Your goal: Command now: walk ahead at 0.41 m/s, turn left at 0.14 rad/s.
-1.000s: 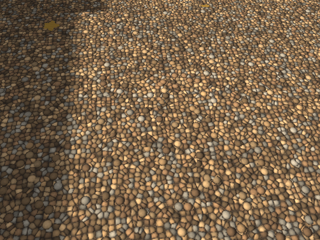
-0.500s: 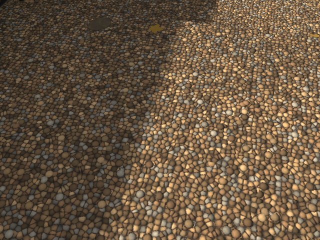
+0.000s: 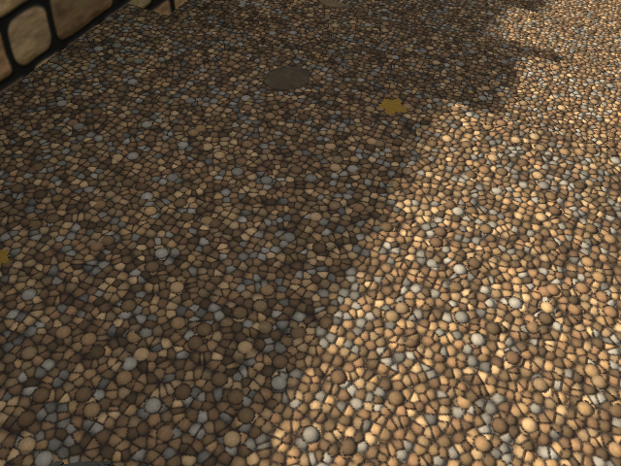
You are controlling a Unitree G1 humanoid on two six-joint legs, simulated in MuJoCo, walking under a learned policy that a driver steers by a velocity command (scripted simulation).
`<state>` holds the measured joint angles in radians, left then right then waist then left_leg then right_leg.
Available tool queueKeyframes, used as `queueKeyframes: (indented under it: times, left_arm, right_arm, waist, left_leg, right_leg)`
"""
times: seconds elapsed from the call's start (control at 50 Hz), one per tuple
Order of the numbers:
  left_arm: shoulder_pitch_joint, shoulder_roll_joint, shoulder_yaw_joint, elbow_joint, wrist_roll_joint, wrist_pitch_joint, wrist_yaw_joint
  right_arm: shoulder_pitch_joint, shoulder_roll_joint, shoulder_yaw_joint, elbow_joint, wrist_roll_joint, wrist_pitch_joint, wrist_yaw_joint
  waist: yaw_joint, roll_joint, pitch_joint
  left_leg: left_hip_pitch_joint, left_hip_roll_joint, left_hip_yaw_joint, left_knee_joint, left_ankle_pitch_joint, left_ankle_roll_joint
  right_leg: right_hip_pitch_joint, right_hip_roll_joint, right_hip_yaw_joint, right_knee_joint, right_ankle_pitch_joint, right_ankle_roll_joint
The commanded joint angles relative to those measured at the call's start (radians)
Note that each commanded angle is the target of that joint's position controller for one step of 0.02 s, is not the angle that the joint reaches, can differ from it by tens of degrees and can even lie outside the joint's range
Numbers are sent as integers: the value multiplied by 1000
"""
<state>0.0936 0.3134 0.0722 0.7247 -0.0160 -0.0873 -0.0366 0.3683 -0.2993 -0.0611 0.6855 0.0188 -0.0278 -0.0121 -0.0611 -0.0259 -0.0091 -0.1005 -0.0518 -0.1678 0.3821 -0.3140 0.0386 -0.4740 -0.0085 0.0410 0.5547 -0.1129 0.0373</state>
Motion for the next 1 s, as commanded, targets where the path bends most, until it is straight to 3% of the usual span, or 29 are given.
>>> queueKeyframes:
  times: [0.02, 0.06, 0.08, 0.1, 0.12, 0.14, 0.16, 0.18, 0.2, 0.24, 0.28, 0.36, 0.4, 0.46, 0.5, 0.52, 0.54, 0.56, 0.58, 0.6, 0.62, 0.64, 0.66, 0.72, 0.76, 0.86, 0.94, 0.98, 1.0]
  left_arm:
    - [-84, 92, 12, -87, -7, -27, -7]
    - [25, 113, 24, -53, -1, -28, 1]
    - [147, 151, 36, -30, 1, -32, 5]
    - [263, 267, 63, -12, 16, -31, 2]
    - [323, 234, 57, 10, -1, -27, -12]
    - [281, 168, 34, 6, -12, -25, -12]
    - [249, 139, 24, -11, 0, -17, -7]
    - [227, 121, 18, -18, 7, -8, -1]
    - [211, 104, 10, -27, 12, -4, 6]
    - [204, 102, 8, -34, 8, 4, 19]
    - [213, 120, 12, -27, 0, 7, 33]
    - [263, 152, 25, -4, -9, 20, 52]
    - [304, 154, 27, 9, -15, 27, 56]
    - [314, 151, 30, 14, -21, 38, 61]
    - [293, 145, 32, 7, -17, 45, 60]
    - [283, 118, 23, -3, -10, 45, 55]
    - [278, 58, 1, -33, 14, 44, 51]
    - [427, -26, -25, -58, -14, 34, 51]
    - [415, 79, -7, -34, -34, 35, 54]
    - [308, 134, 10, -45, -31, 39, 53]
    - [254, 128, 11, -56, -19, 42, 55]
    - [216, 117, 13, -69, -8, 42, 51]
    - [214, 101, 14, -77, -11, 47, 43]
    - [186, 46, 2, -100, -14, 66, 34]
    - [142, 35, -5, -124, -4, 67, 29]
    - [11, 25, -18, -157, -6, 49, -2]
    - [-80, 44, -12, -207, -8, 51, -21]
    - [-46, 78, 5, -216, -1, 58, -23]
    - [43, 110, 25, -200, 1, 64, -20]
  right_arm:
    - [3, -163, -42, -40, -1, -14, 7]
    - [1, -138, -31, -34, -7, -12, 6]
    - [-5, -101, -17, -39, -17, -14, 3]
    - [24, -67, -5, -84, -11, -29, -5]
    - [5, -102, -9, -98, -11, -45, -12]
    - [-55, -155, -23, -100, 9, -57, -5]
    - [-108, -144, -17, -102, 9, -68, 2]
    - [-145, -128, -14, -108, -7, -78, 8]
    - [-160, -121, -17, -110, -24, -83, 11]
    - [-159, -94, -13, -111, -35, -86, 19]
    - [-194, -70, -4, -119, -35, -83, 19]
    - [-342, -33, 15, -141, -24, -91, 27]
    - [-388, -46, 11, -148, -13, -96, 34]
    - [-393, -83, -6, -149, -5, -100, 36]
    - [-304, -116, -25, -127, -4, -105, 29]
    - [-200, -147, -43, -106, -12, -107, 21]
    - [-31, -203, -59, -92, -25, -103, 10]
    - [26, -266, -71, -56, -33, -87, 17]
    - [4, -166, -51, -65, -21, -83, 22]
    - [-46, -111, -37, -68, -17, -80, 18]
    - [-92, -95, -29, -64, -23, -76, 19]
    - [-120, -73, -23, -52, -27, -74, 20]
    - [-137, -65, -20, -44, -36, -76, 18]
    - [-150, -76, -28, -16, -23, -90, 19]
    - [-148, -107, -39, 5, -21, -93, 17]
    - [-136, -154, -47, 39, -14, -81, 12]
    - [-84, -195, -60, 74, 7, -61, 11]
    - [-80, -227, -69, 77, 15, -46, 7]
    - [-84, -238, -71, 76, 19, -38, 4]
  waist:
    - [1, 184, 57]
    - [57, 168, 17]
    - [112, 100, -67]
    - [118, -159, -173]
    - [141, -267, -176]
    - [133, -163, -56]
    - [131, -95, -5]
    - [121, -45, 37]
    - [104, -34, 44]
    - [84, -70, 30]
    - [83, -70, 34]
    - [128, -64, 47]
    - [141, -64, 44]
    - [119, -82, 39]
    - [59, -95, 4]
    - [3, -80, -72]
    - [-66, 19, -236]
    - [7, 357, -361]
    - [-7, 271, -279]
    - [-26, 171, -139]
    - [-9, 102, -65]
    - [8, 97, -12]
    - [31, 131, 7]
    - [50, 129, 41]
    - [49, 104, 56]
    - [7, 71, 72]
    - [-7, 72, 93]
    - [32, 99, 47]
    - [89, 105, -10]
  left_leg:
    - [-39, 268, -202, -113, 29, 163]
    - [-49, 229, -153, -5, 198, 131]
    - [-99, 171, -72, 200, 290, 95]
    - [-378, 29, 72, 552, 174, 6]
    - [-606, -17, 57, 765, -220, -36]
    - [-714, 45, 30, 839, -185, -23]
    - [-721, 78, 46, 843, -114, -13]
    - [-722, 101, 61, 788, -53, -13]
    - [-683, 124, 61, 723, -1, -18]
    - [-615, 122, 87, 628, 44, -46]
    - [-584, 104, 116, 510, 86, -77]
    - [-440, 53, 129, 234, 303, -108]
    - [-385, 33, 118, 174, 361, -107]
    - [-326, 35, 84, 108, 324, -79]
    - [-188, 34, 101, 62, 275, -37]
    - [-17, 66, 92, 47, 268, -1]
    - [250, 239, -75, 77, 165, 65]
    - [523, 463, -533, -15, -52, 217]
    - [455, 466, -607, -76, -224, 206]
    - [331, 421, -438, -88, -170, 168]
    - [216, 378, -308, -101, -19, 150]
    - [129, 340, -216, -125, 86, 144]
    - [65, 316, -145, -151, 144, 137]
    - [-11, 309, -21, -218, 235, 157]
    - [-9, 321, 38, -241, 301, 172]
    - [15, 285, 222, -240, 384, 128]
    - [125, 322, 278, -191, 468, 96]
    - [170, 324, 318, -64, 773, 74]
    - [163, 311, 344, 80, 917, 59]
  right_leg:
    - [39, -10, -33, -45, -33, -45]
    - [198, 16, -55, -89, -48, -91]
    - [364, -54, 47, -99, -52, -140]
    - [635, -239, 421, -174, -156, -291]
    - [723, -339, 738, -314, -363, -374]
    - [663, -334, 692, -324, -438, -347]
    - [595, -290, 579, -322, -383, -323]
    - [530, -250, 500, -334, -288, -311]
    - [481, -217, 440, -344, -191, -295]
    - [422, -170, 368, -366, -68, -292]
    - [372, -148, 306, -374, 37, -294]
    - [273, -103, 237, -349, 100, -254]
    - [272, -118, 268, -329, 86, -243]
    - [333, -149, 340, -269, 71, -211]
    - [338, -137, 345, -176, 173, -183]
    - [302, -81, 309, -34, 226, -153]
    - [177, -19, 241, 248, 67, -120]
    - [-154, 109, 130, 564, -460, -66]
    - [-271, 27, 147, 696, -451, -57]
    - [-300, -8, 125, 722, -355, -52]
    - [-274, -43, 97, 707, -283, -44]
    - [-258, -67, 93, 666, -241, -39]
    - [-218, -91, 90, 642, -215, -38]
    - [-209, -114, 61, 569, -186, -26]
    - [-237, -122, 57, 486, -122, -14]
    - [-166, -99, -9, 206, 128, -35]
    - [-153, -72, -56, 95, 70, -82]
    - [-57, -11, -111, 77, -35, -123]
    - [70, 33, -140, 60, -64, -151]
